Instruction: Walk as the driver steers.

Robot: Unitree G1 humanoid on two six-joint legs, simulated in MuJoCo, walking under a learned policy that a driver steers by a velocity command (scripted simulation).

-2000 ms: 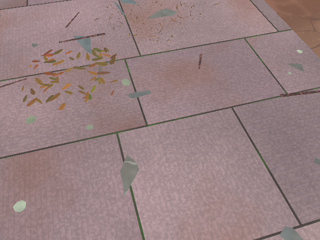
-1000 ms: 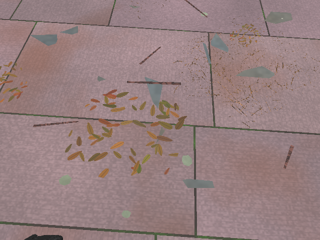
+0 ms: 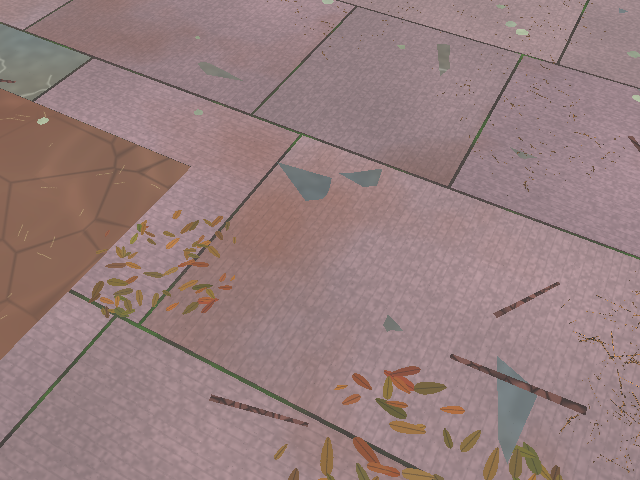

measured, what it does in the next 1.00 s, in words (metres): walks ahead, turning right: right foot, then left foot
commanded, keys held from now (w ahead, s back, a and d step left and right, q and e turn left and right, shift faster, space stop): w+e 0.14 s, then e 0.86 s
